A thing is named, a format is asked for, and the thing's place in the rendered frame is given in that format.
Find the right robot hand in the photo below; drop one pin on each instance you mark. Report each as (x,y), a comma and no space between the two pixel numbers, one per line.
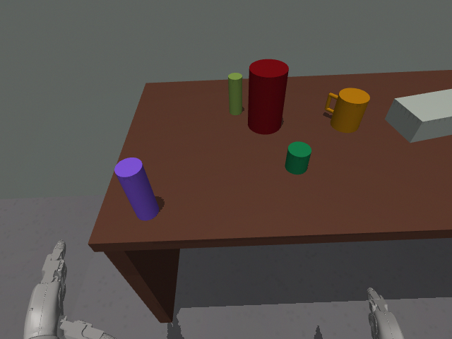
(384,324)

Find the left robot hand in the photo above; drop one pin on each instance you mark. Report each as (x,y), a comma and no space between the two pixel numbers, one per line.
(45,314)

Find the desk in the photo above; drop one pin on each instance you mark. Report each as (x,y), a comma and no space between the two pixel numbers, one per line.
(217,183)

